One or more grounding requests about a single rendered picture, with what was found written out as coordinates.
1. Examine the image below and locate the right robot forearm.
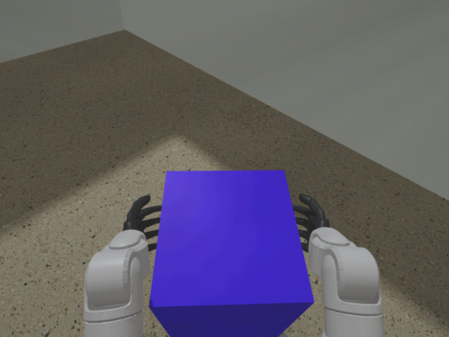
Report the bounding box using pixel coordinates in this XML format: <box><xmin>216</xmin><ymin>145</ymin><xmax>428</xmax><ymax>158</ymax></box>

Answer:
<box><xmin>308</xmin><ymin>227</ymin><xmax>384</xmax><ymax>337</ymax></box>

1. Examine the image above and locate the left robot forearm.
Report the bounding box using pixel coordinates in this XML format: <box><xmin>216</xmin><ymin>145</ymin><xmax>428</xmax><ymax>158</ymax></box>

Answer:
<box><xmin>83</xmin><ymin>230</ymin><xmax>151</xmax><ymax>337</ymax></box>

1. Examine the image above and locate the carton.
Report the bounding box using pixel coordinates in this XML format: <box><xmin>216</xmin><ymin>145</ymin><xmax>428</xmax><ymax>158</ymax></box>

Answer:
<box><xmin>149</xmin><ymin>170</ymin><xmax>314</xmax><ymax>337</ymax></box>

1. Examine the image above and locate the robot right hand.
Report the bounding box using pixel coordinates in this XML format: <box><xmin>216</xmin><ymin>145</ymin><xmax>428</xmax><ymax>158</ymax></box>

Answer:
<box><xmin>293</xmin><ymin>194</ymin><xmax>330</xmax><ymax>253</ymax></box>

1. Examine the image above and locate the robot left hand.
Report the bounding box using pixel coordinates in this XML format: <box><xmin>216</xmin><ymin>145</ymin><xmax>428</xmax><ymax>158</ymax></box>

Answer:
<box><xmin>123</xmin><ymin>195</ymin><xmax>162</xmax><ymax>251</ymax></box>

